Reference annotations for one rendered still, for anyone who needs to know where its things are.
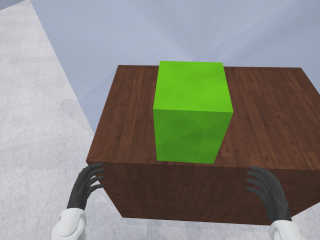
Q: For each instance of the pedestal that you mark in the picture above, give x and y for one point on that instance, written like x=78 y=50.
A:
x=275 y=126

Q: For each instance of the robot left forearm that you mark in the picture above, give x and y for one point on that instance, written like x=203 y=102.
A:
x=71 y=225

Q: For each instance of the carton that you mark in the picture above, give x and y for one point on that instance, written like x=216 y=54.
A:
x=192 y=110

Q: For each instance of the robot right forearm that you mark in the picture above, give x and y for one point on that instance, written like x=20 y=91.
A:
x=285 y=230

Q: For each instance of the left robot hand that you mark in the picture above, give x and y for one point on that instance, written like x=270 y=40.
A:
x=82 y=187

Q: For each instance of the right robot hand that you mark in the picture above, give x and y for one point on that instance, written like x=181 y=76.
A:
x=272 y=194

